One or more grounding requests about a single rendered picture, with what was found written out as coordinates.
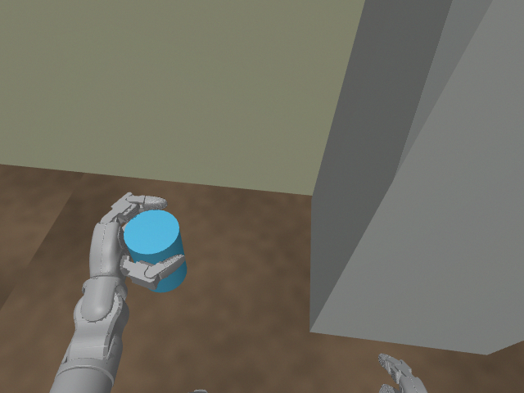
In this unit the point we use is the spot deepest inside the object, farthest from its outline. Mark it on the left robot hand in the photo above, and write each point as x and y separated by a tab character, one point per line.
109	254

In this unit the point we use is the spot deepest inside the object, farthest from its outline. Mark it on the can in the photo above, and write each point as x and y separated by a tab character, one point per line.
154	236

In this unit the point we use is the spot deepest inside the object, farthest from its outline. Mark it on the right robot hand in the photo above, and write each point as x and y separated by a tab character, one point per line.
401	373

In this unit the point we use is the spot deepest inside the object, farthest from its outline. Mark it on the left robot arm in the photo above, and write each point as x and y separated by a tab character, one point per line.
92	358

